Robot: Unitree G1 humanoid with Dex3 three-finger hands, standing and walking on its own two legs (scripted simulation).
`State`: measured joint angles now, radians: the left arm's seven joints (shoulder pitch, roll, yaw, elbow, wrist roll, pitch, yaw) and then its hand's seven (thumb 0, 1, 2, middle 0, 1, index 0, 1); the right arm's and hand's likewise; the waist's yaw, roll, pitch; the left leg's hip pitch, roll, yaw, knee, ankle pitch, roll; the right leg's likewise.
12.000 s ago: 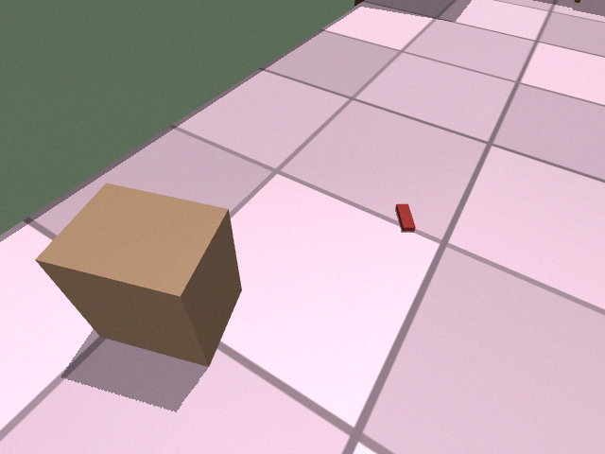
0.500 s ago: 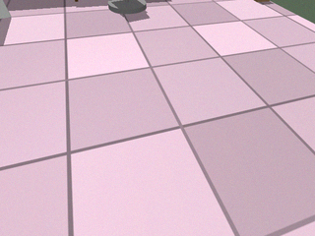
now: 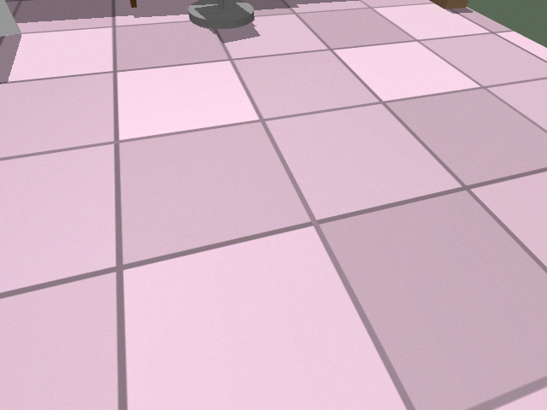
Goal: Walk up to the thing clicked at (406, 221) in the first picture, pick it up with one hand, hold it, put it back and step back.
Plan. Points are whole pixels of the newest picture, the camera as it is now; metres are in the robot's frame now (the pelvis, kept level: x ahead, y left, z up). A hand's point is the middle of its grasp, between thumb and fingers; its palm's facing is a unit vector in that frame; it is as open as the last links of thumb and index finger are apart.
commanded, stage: stand
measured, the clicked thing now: out of the picture -0.09 +0.55 -0.77
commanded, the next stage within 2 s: walk up in 0.18 s
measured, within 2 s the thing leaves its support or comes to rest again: neither
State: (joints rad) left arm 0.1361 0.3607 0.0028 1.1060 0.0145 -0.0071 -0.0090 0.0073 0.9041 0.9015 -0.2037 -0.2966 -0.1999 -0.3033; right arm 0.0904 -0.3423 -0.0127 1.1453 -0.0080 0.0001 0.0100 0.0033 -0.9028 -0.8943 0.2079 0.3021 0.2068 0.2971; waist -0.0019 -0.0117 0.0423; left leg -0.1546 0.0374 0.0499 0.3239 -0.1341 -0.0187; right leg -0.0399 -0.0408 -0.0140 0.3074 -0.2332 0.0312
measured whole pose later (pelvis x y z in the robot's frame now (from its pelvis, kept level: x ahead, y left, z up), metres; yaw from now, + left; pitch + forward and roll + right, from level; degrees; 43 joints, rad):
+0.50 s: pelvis +0.05 -0.03 -0.01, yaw +0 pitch -1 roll +0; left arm 0.31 0.43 0.09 1.00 0.04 -0.07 -0.06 0.01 0.90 0.90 -0.20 -0.30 -0.20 -0.30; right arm 0.20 -0.44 -0.11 1.04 -0.03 0.01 0.07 0.01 -0.90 -0.89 0.21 0.30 0.21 0.30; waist 0.05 0.05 0.00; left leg -0.43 0.00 -0.07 0.94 -0.34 0.00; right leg -0.04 -0.02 -0.09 0.38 -0.32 -0.02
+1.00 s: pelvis +0.29 +0.01 -0.01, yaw +2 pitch -2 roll +1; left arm 0.28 0.42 0.04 0.90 0.02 -0.06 -0.09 0.01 0.90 0.90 -0.20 -0.30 -0.20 -0.30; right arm 0.23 -0.37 -0.06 0.87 -0.01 -0.07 0.07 0.00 -0.90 -0.89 0.21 0.30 0.21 0.30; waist 0.01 -0.05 0.06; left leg -0.15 0.00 0.10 0.42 -0.23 0.05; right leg -0.50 -0.11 0.01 0.87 -0.28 0.00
